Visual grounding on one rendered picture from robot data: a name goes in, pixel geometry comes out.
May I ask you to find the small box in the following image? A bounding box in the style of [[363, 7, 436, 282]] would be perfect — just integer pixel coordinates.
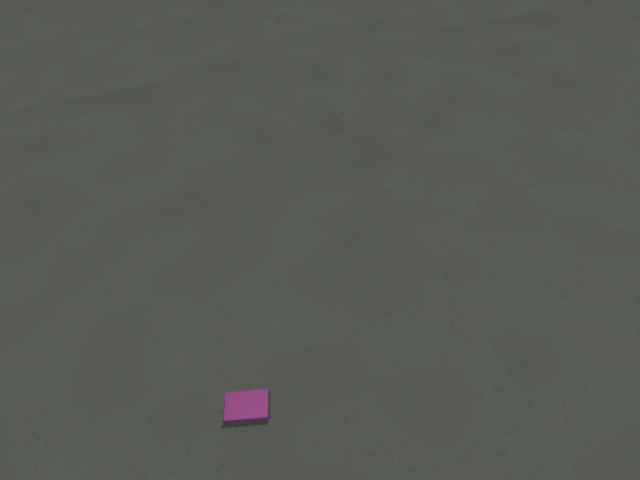
[[223, 389, 270, 424]]

